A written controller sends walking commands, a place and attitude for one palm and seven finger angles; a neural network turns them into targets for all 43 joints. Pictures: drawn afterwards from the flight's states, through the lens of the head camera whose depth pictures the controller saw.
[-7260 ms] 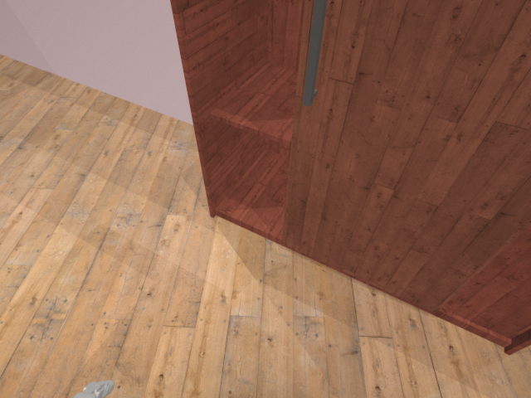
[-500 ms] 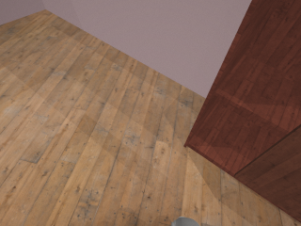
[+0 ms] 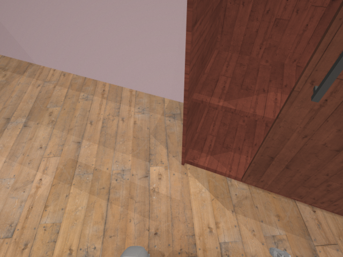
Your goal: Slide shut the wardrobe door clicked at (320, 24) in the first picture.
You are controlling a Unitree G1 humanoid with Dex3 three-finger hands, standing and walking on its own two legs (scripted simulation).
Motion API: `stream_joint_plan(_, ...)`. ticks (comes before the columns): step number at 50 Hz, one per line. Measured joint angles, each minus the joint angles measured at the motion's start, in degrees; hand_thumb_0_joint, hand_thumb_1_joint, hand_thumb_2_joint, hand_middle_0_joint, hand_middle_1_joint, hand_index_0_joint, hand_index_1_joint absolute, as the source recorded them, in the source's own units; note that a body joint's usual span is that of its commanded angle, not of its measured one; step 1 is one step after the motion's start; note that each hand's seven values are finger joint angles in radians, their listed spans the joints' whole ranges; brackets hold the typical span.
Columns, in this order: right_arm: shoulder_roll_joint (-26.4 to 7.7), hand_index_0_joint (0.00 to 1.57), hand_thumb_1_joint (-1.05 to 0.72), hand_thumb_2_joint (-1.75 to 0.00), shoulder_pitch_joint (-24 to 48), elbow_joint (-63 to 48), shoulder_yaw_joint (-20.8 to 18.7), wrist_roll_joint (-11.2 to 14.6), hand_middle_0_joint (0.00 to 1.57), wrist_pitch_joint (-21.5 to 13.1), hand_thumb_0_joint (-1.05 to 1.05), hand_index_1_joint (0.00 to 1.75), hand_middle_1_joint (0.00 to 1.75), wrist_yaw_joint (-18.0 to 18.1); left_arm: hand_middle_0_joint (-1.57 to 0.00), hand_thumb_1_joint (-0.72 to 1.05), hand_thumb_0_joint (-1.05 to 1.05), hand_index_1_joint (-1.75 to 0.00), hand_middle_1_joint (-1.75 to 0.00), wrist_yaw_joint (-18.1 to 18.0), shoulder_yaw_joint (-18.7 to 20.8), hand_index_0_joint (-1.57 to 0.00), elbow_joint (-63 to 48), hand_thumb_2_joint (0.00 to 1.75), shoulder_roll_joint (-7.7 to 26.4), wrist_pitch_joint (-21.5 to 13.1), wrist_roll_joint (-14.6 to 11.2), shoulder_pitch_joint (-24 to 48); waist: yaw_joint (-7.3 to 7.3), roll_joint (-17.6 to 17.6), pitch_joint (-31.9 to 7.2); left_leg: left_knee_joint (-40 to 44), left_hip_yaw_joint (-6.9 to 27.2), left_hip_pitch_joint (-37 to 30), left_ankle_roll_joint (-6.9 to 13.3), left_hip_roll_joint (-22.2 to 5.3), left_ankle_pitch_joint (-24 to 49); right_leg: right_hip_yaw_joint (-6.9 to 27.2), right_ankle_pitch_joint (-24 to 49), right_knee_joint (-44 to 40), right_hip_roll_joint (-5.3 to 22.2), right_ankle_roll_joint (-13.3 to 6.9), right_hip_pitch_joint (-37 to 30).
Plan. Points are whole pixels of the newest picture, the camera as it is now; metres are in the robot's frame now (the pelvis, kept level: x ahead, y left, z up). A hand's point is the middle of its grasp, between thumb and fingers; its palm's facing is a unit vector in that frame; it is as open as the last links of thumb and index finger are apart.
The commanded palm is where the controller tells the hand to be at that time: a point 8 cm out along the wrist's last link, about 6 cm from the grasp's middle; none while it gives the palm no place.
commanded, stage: turn to face it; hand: right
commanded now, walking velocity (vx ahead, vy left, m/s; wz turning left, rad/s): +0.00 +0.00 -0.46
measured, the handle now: out of the picture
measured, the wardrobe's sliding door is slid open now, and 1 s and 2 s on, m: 0.37 0.37 0.37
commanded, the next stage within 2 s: take the last steps up to it in 0.36 s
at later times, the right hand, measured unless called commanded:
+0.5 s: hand out of the picture +0.01 -0.15 -0.15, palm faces +0.26 +0.93 -0.27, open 7.4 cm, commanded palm none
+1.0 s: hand out of the picture -0.01 -0.25 -0.18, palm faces +0.38 +0.91 -0.18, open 7.4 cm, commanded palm none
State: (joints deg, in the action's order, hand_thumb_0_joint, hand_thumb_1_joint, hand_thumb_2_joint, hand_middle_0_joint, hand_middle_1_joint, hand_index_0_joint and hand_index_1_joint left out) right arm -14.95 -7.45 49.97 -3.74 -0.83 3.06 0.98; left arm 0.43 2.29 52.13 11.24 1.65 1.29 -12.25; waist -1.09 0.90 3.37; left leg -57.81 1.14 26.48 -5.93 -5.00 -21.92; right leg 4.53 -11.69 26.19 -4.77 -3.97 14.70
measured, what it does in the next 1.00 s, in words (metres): steps on the spot, turning right: left foot, then right foot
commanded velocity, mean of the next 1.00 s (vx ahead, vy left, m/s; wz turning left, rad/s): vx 0.16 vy -0.03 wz -0.18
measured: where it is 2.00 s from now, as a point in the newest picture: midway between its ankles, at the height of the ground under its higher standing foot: outside the picture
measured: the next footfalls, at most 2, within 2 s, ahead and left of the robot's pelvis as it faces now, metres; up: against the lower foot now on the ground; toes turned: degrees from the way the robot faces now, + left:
left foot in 0.20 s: +0.04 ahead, +0.15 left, +0.00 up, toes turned -6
right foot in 0.72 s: -0.02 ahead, -0.09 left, +0.00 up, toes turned -21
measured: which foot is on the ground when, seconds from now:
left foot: up 0.00-0.18, down 0.20-0.72, up 0.74-1.00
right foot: down 0.00-0.20, up 0.22-0.70, down 0.72-1.00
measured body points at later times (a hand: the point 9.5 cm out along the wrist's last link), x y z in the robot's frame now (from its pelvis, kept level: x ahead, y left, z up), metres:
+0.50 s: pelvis -0.01 +0.05 +0.00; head +0.02 +0.08 +0.45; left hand +0.09 +0.30 -0.16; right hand -0.01 -0.19 -0.13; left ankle +0.00 +0.15 -0.74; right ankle -0.08 -0.10 -0.67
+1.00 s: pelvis +0.05 -0.07 +0.00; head +0.04 -0.08 +0.45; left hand +0.12 +0.16 -0.15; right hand -0.02 -0.30 -0.16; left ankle +0.14 +0.05 -0.66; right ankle -0.06 -0.08 -0.74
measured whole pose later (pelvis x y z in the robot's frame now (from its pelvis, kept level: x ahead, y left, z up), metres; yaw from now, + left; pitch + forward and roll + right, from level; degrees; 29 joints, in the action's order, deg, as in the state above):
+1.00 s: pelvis +0.05 -0.07 +0.00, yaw -19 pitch -2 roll +1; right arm -12.1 -16.4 60.4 -2.5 -1.5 0.5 -0.4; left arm -1.5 0.9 60.6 9.2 -2.9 0.6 -20.4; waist 1.7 2.2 1.5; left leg -62.9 -3.2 33.2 -1.6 -5.8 -13.6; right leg -3.2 -17.9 15.8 -5.2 -6.1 -3.7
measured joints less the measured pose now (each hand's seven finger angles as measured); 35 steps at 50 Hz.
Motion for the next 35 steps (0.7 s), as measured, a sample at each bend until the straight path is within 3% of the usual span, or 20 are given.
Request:
stream_joint_plan(6,1.59,0.20,-0.91,-0.90,1.70,-1.16,0.85,0.51,0.19,-0.39,0.00,0.30,0.30,0.24,-0.20,0.90,0.01,-0.30,-0.30,-0.20,0.77,-0.21,1.04,0.90,0.51,0.71,0.32,-2.12,-1.69,-1.94,0.02,11.32,0.10,-4.76,1.24,2.86,-2.64,3.49,0.07,1.42,-0.90,1.37,1.45)
stream_joint_plan(10,2.68,0.20,-0.90,-0.90,1.02,-2.05,1.60,0.64,0.20,-1.80,0.00,0.30,0.30,0.35,-0.20,0.90,0.01,-0.30,-0.30,-0.17,1.41,-0.21,1.73,0.90,1.49,1.29,-0.11,-3.38,-1.45,-3.10,-0.64,25.92,-0.69,-11.39,3.02,4.24,4.78,5.28,-1.42,5.36,-1.88,3.21,3.84)
stream_joint_plan(12,3.71,0.20,-0.90,-0.90,0.18,-1.75,2.17,0.19,0.20,-2.29,0.00,0.30,0.30,0.45,-0.20,0.90,0.01,-0.30,-0.30,-0.31,2.07,-0.21,2.37,0.90,2.28,1.81,-0.25,-3.15,-1.34,-4.52,-0.36,25.51,-1.97,-11.79,5.72,4.58,4.62,4.49,-10.21,14.33,-1.70,4.23,6.89)
stream_joint_plan(14,4.52,0.20,-0.90,-0.90,-1.30,-1.34,2.55,0.08,0.20,-2.09,0.00,0.30,0.30,0.48,-0.20,0.91,0.01,-0.30,-0.30,-0.24,2.65,-0.20,2.60,0.90,2.87,2.43,-0.03,-3.39,-1.45,-4.71,-0.80,26.39,-3.23,-13.04,7.01,3.64,4.26,2.37,-13.96,25.63,-1.65,4.78,10.34)
stream_joint_plan(16,5.05,0.20,-0.90,-0.90,-2.72,-0.64,2.57,0.09,0.20,-1.90,0.00,0.30,0.30,0.49,-0.20,0.91,0.01,-0.30,-0.30,0.10,2.95,-0.20,2.94,0.90,3.42,2.72,0.18,-3.33,-1.23,-4.63,-1.04,28.29,-4.10,-14.55,7.31,2.93,4.89,0.40,-12.31,34.23,-0.27,5.36,12.48)
stream_joint_plan(19,5.47,0.21,-0.90,-0.90,-4.36,0.59,2.53,0.02,0.20,-2.13,0.00,0.30,0.30,0.48,-0.20,0.91,0.01,-0.30,-0.30,0.37,3.08,-0.20,3.29,0.90,3.89,2.68,0.20,-3.14,-1.12,-4.33,-1.07,30.32,-5.67,-15.99,7.36,2.13,5.78,-0.59,-9.02,39.58,2.24,6.24,13.35)
stream_joint_plan(22,5.65,0.21,-0.90,-0.90,-5.74,1.57,2.47,-0.18,0.20,-2.52,0.00,0.30,0.30,0.49,-0.20,0.91,0.01,-0.30,-0.30,0.33,2.87,-0.20,3.91,0.90,3.94,2.89,0.15,-2.57,-0.40,-3.57,-0.85,31.05,-7.05,-16.53,7.33,1.31,5.97,-0.84,-8.95,37.88,4.16,6.97,11.91)
stream_joint_plan(27,5.52,0.21,-0.90,-0.90,-8.04,3.48,2.29,-0.69,0.20,-3.18,0.00,0.30,0.30,0.12,-0.19,0.91,0.01,-0.29,-0.30,0.16,2.13,-0.20,4.84,0.90,3.70,3.00,-0.02,-0.29,1.49,-2.40,-0.10,31.22,-9.12,-16.65,6.63,0.06,5.87,-2.31,-12.16,27.98,5.56,7.08,7.39)
stream_joint_plan(32,4.14,0.21,-0.90,-0.90,-11.50,6.35,1.54,-1.12,0.20,-3.92,0.00,0.30,0.30,-0.38,-0.19,0.91,0.01,-0.29,-0.30,0.87,1.17,-0.20,4.59,0.90,2.88,1.97,0.00,2.21,4.00,-0.85,-0.48,31.28,-10.98,-17.03,4.92,-1.29,5.42,-5.81,-14.29,18.21,5.22,5.52,3.06)
stream_joint_plan(35,2.67,0.21,-0.90,-0.90,-14.12,8.52,0.87,-0.99,0.20,-3.53,0.00,0.30,0.30,-0.50,-0.19,0.91,0.01,-0.29,-0.30,1.03,0.43,-0.20,3.50,0.90,2.14,0.16,-0.07,3.07,4.92,0.39,-1.47,28.70,-11.44,-16.52,3.34,-2.43,3.62,-7.92,-10.82,6.43,4.57,4.32,-2.11)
